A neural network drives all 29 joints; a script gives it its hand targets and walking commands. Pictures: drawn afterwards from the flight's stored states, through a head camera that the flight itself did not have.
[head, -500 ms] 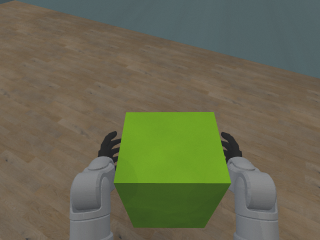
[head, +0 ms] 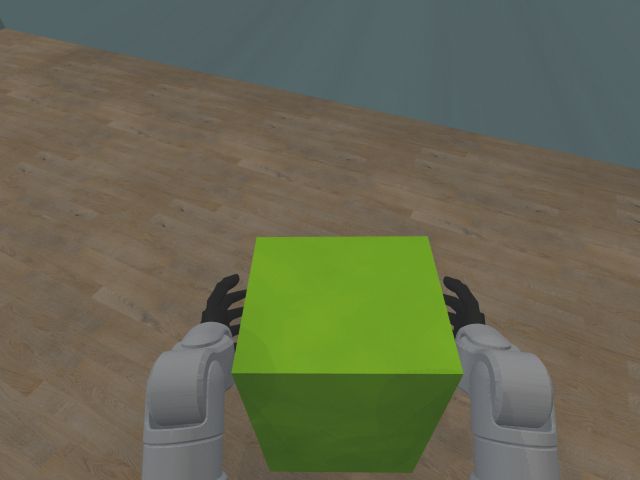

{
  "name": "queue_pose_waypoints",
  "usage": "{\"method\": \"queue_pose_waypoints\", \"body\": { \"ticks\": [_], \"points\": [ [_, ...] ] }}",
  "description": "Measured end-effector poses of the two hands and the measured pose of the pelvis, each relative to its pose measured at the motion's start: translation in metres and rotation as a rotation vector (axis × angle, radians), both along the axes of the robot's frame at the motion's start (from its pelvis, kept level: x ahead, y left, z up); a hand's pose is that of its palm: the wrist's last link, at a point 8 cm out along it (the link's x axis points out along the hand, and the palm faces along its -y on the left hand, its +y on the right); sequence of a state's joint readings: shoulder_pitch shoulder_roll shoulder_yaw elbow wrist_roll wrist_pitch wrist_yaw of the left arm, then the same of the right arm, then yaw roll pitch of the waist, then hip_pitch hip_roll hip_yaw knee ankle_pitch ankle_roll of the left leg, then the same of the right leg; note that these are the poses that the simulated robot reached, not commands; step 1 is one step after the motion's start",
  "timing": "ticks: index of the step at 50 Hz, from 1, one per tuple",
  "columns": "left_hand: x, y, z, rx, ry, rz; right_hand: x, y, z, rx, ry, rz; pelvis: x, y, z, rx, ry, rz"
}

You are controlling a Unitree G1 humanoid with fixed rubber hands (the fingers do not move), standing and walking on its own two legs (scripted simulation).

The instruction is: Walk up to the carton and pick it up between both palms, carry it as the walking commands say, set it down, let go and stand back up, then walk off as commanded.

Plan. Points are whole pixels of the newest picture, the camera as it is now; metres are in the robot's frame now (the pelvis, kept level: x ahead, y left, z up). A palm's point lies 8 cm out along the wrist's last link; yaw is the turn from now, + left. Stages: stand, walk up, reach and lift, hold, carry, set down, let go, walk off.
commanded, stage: carry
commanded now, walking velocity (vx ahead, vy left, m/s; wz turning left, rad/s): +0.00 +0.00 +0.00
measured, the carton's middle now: (341, 365) +0.28 +0.00 +0.02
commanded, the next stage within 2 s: none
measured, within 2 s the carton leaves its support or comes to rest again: neither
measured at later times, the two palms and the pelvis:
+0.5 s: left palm (228, 284) +0.37 +0.15 +0.06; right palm (442, 291) +0.36 -0.14 +0.06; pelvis +0.09 +0.01 -0.02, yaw +0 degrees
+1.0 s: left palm (233, 298) +0.35 +0.14 +0.06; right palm (452, 302) +0.34 -0.15 +0.06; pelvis +0.07 +0.00 -0.02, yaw -1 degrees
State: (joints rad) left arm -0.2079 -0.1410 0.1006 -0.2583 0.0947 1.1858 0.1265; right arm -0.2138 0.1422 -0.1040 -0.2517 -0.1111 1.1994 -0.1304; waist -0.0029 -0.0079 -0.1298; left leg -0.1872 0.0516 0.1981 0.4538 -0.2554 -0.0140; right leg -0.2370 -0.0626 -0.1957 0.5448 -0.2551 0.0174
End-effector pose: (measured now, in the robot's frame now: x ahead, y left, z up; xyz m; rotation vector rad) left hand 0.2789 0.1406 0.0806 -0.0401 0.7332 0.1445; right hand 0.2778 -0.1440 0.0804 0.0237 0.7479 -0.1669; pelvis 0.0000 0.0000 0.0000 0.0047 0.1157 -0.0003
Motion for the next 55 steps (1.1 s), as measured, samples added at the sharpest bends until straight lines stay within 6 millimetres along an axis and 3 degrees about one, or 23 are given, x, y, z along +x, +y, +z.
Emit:
{"method": "queue_pose_waypoints", "body": {
  "ticks": [7, 13, 21, 29, 40, 55],
  "points": [
    [0.029, 0.003, 0.005, -0.001, -0.011, 0.014, 0.033, 0.003, 0.005, 0.0, -0.012, 0.013, 0.028, 0.0, 0.005, 0.016, 0.001, 0.026],
    [0.055, 0.021, -0.012, -0.022, -0.027, 0.031, 0.063, 0.021, -0.007, -0.017, -0.027, 0.027, 0.054, 0.013, -0.012, 0.005, -0.019, -0.004],
    [0.078, 0.012, -0.022, -0.004, 0.003, -0.003, 0.076, 0.012, -0.023, -0.008, 0.003, 0.001, 0.077, 0.013, -0.017, 0.002, -0.026, -0.001],
    [0.095, 0.004, -0.013, 0.008, -0.019, -0.021, 0.09, 0.004, -0.015, 0.005, -0.019, -0.019, 0.094, 0.009, -0.017, 0.0, -0.017, -0.008],
    [0.093, 0.001, -0.019, 0.0, -0.018, -0.013, 0.09, 0.0, -0.019, 0.001, -0.019, -0.012, 0.091, 0.004, -0.02, 0.004, -0.025, -0.014],
    [0.058, -0.003, -0.018, 0.004, -0.019, -0.022, 0.054, -0.004, -0.018, -0.004, -0.019, -0.012, 0.061, 0.001, -0.017, 0.004, -0.056, -0.016]
  ]
}}
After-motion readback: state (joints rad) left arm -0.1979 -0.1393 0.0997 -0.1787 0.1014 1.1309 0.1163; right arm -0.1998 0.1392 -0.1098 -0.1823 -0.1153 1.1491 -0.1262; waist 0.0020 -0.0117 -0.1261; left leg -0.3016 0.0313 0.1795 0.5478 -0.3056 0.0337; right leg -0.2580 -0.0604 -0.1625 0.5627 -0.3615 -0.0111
